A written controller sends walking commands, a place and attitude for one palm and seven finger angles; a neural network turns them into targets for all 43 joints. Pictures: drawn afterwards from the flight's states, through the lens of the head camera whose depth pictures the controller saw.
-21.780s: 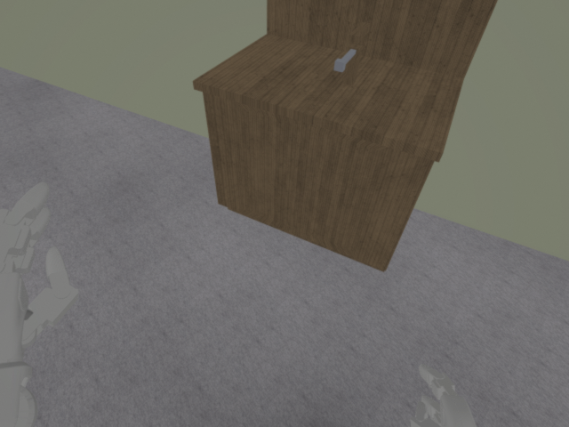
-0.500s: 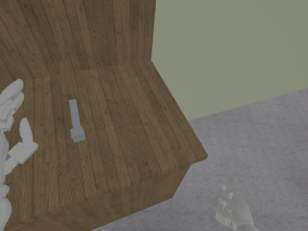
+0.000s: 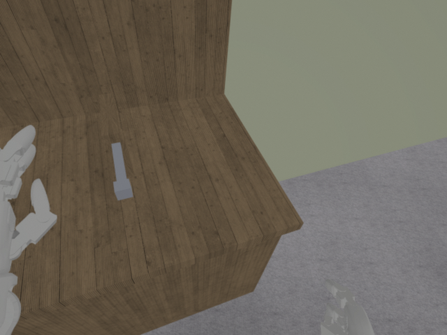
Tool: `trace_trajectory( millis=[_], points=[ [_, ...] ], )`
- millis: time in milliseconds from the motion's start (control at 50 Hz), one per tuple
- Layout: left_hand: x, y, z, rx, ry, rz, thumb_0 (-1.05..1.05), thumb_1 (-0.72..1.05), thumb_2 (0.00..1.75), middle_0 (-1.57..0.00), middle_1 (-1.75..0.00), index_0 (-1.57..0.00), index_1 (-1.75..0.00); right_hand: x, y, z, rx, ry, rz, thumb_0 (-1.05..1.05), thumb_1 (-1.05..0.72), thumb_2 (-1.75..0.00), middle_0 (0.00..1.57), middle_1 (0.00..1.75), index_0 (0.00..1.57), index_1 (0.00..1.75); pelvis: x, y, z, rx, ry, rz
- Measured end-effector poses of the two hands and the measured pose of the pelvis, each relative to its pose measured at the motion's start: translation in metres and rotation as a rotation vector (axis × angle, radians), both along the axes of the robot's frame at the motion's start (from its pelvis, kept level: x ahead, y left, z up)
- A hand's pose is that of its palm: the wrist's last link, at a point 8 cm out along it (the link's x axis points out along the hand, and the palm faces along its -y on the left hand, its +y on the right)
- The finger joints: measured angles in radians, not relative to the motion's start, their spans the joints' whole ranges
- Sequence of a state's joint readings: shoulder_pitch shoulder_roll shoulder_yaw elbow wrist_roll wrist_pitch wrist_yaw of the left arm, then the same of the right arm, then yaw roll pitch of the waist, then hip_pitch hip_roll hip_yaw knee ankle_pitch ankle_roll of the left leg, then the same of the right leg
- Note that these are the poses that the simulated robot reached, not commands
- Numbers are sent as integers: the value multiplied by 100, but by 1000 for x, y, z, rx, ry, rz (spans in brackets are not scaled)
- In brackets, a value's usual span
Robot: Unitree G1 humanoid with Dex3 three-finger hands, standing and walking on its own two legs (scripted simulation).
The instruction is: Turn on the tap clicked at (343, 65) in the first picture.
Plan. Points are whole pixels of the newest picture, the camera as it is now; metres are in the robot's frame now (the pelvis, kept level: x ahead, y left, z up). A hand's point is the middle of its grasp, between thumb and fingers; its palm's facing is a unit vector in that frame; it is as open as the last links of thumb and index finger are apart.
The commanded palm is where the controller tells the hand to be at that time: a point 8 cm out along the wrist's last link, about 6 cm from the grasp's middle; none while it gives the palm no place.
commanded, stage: shuffle to correct the standing spot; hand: left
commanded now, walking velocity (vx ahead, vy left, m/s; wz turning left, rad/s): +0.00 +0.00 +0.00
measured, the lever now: (123, 189) +0.35 +0.23 +0.05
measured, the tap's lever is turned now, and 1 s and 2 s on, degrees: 0 0 0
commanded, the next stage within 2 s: come to a stop and stand still in 0.76 s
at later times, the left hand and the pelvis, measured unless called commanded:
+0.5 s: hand (102, 204) +0.24 +0.20 +0.16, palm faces +0.34 -0.86 -0.38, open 7.4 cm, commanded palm +0.18 +0.23 +0.18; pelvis +0.01 -0.05 +0.01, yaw +0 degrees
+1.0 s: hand (179, 207) +0.25 +0.10 +0.16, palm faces +0.36 -0.86 -0.36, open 7.4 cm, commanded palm +0.19 +0.13 +0.18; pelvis +0.03 -0.14 +0.00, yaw +0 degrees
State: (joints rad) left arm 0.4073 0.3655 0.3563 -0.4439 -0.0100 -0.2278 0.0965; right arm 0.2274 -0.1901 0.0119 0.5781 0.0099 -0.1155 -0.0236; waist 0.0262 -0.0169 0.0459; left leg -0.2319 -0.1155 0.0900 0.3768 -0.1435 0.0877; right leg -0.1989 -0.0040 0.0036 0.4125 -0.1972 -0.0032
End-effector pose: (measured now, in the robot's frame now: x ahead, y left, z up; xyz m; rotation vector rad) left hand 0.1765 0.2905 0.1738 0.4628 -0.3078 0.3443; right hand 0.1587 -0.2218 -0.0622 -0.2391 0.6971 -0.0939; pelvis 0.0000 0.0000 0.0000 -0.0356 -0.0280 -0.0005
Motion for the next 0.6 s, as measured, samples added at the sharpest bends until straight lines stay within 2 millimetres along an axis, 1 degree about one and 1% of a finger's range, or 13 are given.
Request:
trace_trajectory(
  millis=[160, 320, 460, 600],
  points=[
    [5, -1, -3, -23, 9, 20, 2, 89, 90, -21, -30, -21, -30, 8, -1, 0, 2, 9, 13, 1, -90, -89, 20, 30, 20, 30, 5, -4, 2, 9, 7, 1],
    [18, -18, 1, -29, 13, -9, 2, 89, 90, -21, -30, -21, -30, 21, -10, 5, 13, -1, 16, 1, -90, -89, 20, 30, 20, 30, 9, -18, 4, 19, 16, -13],
    [27, -44, 3, -21, 39, -37, 2, 89, 90, -21, -30, -21, -30, 27, -32, 7, 21, -4, 4, 1, -90, -89, 20, 30, 20, 30, 12, -39, 5, 20, 28, -16],
    [23, -71, 4, -16, 71, -25, 2, 89, 90, -21, -30, -22, -30, 26, -66, 3, 17, 17, -17, 1, -90, -89, 20, 30, 20, 30, 20, -68, 6, 22, 39, 9]
  ],
)
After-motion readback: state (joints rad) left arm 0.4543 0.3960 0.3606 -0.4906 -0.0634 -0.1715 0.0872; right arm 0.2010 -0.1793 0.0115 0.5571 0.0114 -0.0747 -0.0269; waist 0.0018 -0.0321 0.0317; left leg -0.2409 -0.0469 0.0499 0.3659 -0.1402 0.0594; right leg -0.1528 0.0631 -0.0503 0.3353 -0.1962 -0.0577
